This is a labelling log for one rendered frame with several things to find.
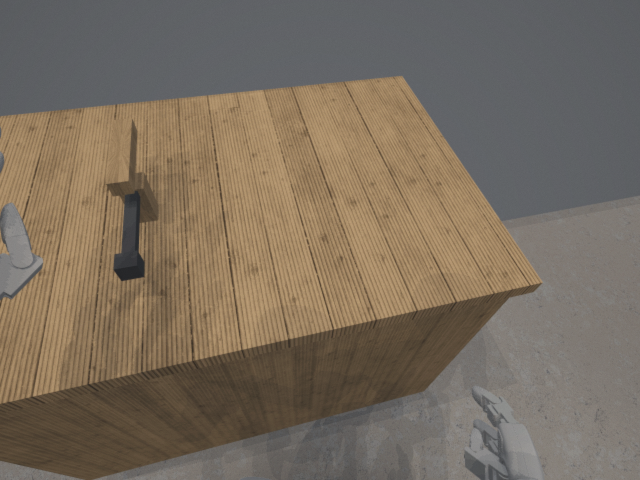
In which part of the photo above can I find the tap lever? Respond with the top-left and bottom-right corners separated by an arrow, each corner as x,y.
113,191 -> 144,281

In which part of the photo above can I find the counter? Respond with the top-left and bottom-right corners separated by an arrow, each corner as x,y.
0,76 -> 543,480

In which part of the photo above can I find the robot right hand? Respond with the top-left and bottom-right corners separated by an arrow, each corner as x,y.
464,386 -> 545,480

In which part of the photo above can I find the robot left hand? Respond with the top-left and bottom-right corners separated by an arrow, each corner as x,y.
0,127 -> 43,300

